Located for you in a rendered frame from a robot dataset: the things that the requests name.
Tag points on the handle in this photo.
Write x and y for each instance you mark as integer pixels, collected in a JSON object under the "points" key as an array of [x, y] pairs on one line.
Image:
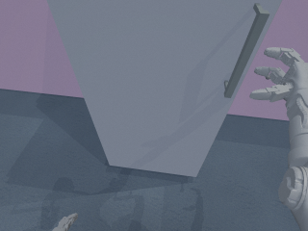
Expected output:
{"points": [[255, 31]]}

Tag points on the robot right hand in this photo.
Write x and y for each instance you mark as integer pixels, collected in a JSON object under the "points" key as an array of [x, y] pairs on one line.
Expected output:
{"points": [[296, 77]]}

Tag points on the right robot upper arm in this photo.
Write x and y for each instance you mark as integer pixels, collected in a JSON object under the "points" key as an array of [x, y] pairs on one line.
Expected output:
{"points": [[293, 192]]}

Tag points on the fridge door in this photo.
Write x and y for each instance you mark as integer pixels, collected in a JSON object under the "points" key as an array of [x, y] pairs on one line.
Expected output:
{"points": [[152, 73]]}

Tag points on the robot left hand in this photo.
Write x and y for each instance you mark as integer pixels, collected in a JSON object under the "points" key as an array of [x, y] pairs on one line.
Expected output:
{"points": [[66, 222]]}

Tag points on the right robot forearm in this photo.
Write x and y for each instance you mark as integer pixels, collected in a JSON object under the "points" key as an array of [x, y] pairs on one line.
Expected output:
{"points": [[297, 113]]}

